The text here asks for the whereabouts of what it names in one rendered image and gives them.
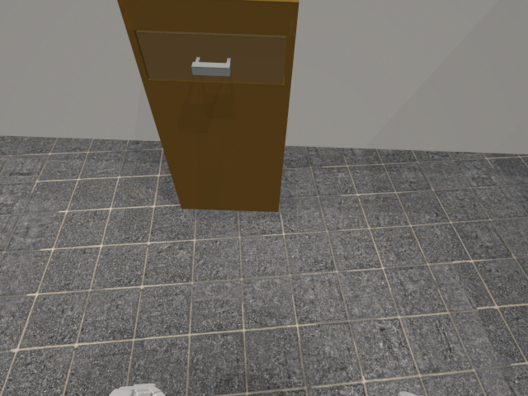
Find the handle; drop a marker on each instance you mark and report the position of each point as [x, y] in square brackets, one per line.
[211, 69]

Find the cabinet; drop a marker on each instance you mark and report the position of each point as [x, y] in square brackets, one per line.
[224, 141]

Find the drawer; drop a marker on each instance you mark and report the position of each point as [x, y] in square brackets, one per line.
[254, 58]

